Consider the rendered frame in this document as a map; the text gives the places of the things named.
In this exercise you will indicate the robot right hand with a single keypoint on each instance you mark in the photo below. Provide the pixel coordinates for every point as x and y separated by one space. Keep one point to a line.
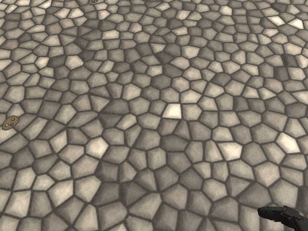
286 215

